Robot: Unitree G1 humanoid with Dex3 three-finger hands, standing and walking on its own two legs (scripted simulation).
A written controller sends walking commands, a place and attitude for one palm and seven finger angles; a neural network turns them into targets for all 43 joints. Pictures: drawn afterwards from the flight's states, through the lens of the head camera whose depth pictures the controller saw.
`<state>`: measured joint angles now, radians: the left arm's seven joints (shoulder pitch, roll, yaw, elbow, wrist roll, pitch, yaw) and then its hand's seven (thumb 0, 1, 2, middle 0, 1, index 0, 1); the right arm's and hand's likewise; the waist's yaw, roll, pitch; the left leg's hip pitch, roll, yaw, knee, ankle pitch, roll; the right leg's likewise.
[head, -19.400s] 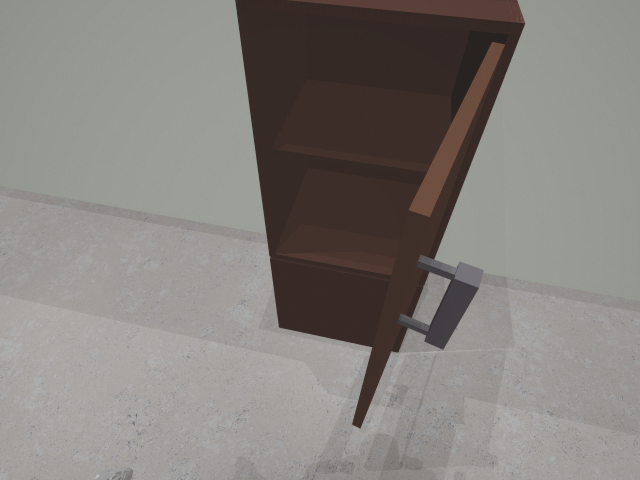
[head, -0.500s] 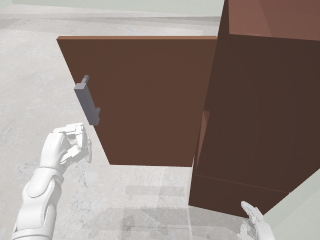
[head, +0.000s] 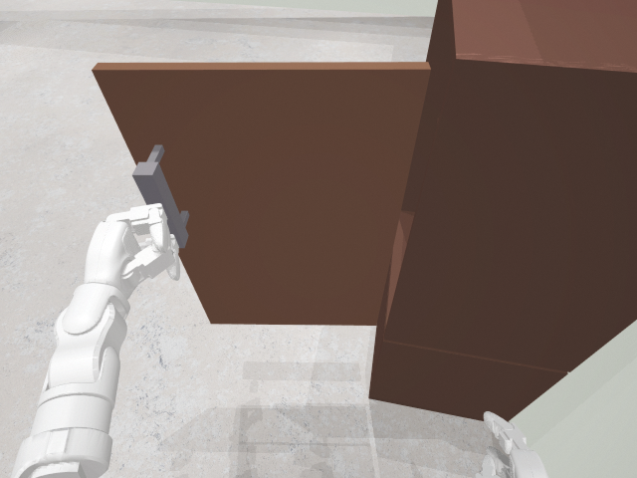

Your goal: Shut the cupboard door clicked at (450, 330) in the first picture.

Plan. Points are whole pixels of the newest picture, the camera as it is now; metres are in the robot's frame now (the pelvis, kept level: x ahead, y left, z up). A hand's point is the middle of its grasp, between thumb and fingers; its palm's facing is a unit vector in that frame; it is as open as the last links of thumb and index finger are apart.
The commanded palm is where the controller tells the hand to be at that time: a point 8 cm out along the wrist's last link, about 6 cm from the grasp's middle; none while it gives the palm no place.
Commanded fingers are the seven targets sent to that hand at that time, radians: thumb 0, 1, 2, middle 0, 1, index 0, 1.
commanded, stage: bring the fist close to the handle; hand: left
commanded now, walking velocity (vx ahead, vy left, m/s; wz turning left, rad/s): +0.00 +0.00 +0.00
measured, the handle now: (168, 197) +0.45 +0.24 +0.10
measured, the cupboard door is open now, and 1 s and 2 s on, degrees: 100 96 81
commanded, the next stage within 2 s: push the door shut along its arc in 0.46 s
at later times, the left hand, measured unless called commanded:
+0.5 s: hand (158, 253) +0.35 +0.22 +0.11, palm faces +0.04 -1.00 -0.01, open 3.1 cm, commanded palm +0.32 +0.26 +0.11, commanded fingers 0.00 0.90 0.90 -1.30 -1.50 -1.30 -1.50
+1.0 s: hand (171, 222) +0.39 +0.21 +0.12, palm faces -0.06 -1.00 -0.02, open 3.0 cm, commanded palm +0.39 +0.26 +0.11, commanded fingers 0.00 0.90 0.90 -1.30 -1.50 -1.30 -1.50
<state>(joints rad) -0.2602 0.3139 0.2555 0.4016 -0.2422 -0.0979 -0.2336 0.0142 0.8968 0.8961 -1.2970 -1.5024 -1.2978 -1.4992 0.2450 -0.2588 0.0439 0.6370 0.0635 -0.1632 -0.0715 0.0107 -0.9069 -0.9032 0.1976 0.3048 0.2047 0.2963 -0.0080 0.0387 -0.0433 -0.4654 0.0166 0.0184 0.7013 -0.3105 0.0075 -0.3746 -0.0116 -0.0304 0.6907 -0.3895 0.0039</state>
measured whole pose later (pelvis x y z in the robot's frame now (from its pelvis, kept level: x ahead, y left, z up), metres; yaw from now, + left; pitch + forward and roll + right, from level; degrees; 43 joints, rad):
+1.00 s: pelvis -0.01 +0.01 -0.01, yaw +1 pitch +6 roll -1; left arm -0.58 0.41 0.27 0.79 -0.23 -0.18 -0.36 -0.02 0.90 0.94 -1.30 -1.50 -1.30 -1.50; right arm 0.30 -0.28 0.04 0.65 0.06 -0.09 -0.08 0.01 -0.91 -0.90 0.20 0.30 0.21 0.30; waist -0.05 0.03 -0.04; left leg -0.56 0.02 0.00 0.75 -0.31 0.02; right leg -0.46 -0.01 -0.04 0.72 -0.38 0.01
